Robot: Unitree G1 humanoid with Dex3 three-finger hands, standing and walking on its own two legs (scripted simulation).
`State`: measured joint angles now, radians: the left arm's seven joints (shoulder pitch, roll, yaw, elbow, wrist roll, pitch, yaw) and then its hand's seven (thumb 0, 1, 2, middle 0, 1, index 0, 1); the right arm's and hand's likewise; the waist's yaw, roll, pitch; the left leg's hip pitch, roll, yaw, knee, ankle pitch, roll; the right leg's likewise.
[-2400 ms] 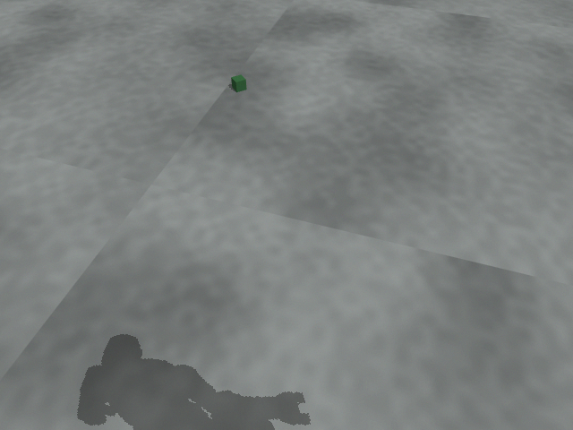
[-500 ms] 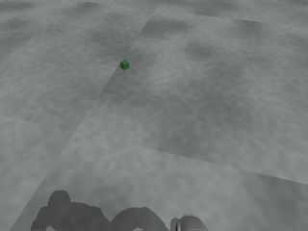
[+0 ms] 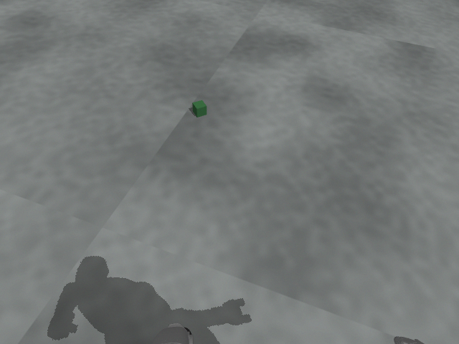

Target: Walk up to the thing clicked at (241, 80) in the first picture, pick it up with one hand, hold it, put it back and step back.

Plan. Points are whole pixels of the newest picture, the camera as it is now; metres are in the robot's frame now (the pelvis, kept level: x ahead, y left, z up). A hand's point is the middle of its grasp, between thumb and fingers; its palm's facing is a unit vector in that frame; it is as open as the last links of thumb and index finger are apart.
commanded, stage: walk up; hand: left
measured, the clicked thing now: (199, 108) +1.59 +0.21 -0.73
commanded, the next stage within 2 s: none
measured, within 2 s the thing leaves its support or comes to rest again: neither
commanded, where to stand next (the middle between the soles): +1.16 -0.03 m, yaw +0 degrees
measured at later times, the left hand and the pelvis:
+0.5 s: hand (129, 210) +0.42 +0.25 -0.13, palm faces -0.11 -0.92 -0.38, open 7.4 cm; pelvis +0.29 -0.02 -0.01, yaw -2 degrees
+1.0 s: hand (133, 180) +0.54 +0.28 -0.16, palm faces +0.02 -0.93 -0.36, open 7.4 cm; pelvis +0.53 -0.01 -0.01, yaw +1 degrees
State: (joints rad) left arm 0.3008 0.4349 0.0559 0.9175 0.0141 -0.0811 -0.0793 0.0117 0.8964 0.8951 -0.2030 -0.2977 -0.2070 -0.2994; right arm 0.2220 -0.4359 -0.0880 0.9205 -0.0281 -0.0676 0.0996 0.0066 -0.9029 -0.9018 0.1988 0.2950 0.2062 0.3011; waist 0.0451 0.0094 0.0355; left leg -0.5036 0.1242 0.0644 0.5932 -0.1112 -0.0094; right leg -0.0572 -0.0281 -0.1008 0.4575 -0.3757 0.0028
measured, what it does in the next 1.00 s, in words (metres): walks ahead: left foot, then right foot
